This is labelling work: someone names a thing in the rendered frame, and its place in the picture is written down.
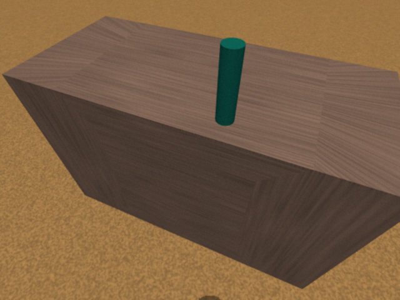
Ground can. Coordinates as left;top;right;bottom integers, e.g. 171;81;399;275
215;37;246;126

